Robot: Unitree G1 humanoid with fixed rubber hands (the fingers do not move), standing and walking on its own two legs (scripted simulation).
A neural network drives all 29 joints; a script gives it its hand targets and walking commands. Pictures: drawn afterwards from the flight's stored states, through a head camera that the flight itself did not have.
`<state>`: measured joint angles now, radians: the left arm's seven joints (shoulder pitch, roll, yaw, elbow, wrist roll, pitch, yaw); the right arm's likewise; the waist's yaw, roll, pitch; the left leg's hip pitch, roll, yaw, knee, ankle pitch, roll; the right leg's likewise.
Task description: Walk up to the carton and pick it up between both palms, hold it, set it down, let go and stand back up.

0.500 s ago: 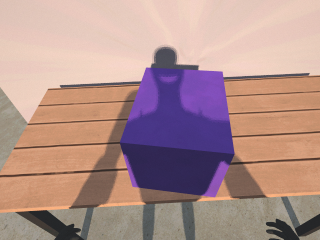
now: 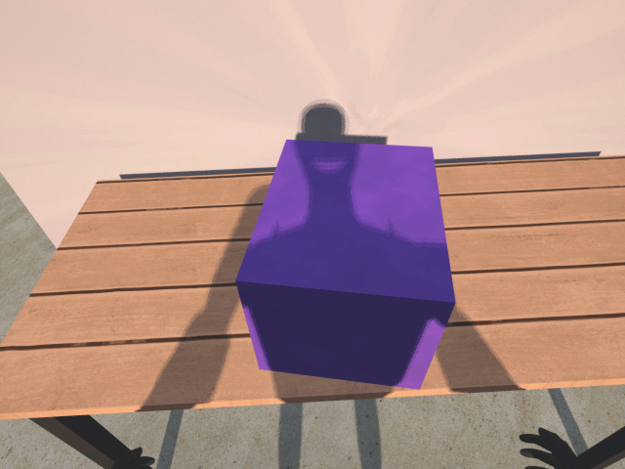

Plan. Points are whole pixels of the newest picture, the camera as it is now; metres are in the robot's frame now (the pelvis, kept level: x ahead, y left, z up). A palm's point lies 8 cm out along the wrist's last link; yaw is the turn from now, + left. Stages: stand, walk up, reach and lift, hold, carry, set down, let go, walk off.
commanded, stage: stand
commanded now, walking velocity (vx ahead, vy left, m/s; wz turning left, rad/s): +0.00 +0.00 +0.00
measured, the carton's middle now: (348, 255) +0.44 -0.02 +0.04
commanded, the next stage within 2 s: none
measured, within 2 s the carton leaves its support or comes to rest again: neither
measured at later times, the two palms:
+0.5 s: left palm out of the picture +0.10 +0.29 -0.08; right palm out of the picture +0.13 -0.28 -0.06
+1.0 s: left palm out of the picture +0.08 +0.30 -0.09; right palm out of the picture +0.11 -0.28 -0.07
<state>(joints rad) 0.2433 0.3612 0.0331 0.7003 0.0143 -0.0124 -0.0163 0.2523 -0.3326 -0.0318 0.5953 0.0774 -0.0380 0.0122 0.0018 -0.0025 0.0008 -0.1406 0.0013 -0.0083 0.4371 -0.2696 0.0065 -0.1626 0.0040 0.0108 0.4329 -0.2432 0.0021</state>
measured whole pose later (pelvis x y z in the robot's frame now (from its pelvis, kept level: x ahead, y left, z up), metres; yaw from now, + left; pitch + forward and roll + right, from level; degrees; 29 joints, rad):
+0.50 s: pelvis +0.00 +0.00 +0.00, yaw +0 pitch -2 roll +0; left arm 0.24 0.36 0.03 0.75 0.01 -0.02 -0.01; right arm 0.25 -0.33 -0.03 0.60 0.08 -0.04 0.01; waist 0.00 0.00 0.00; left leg -0.14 0.00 -0.01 0.44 -0.26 0.01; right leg -0.16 0.00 0.01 0.43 -0.24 0.00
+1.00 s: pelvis -0.02 +0.00 +0.00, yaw +0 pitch -3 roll +0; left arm 0.24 0.37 0.03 0.80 0.01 -0.02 -0.01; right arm 0.25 -0.33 -0.03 0.63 0.08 -0.04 0.00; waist 0.00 0.00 0.00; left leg -0.14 0.00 -0.01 0.44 -0.24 0.01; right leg -0.16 0.00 0.01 0.43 -0.22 0.00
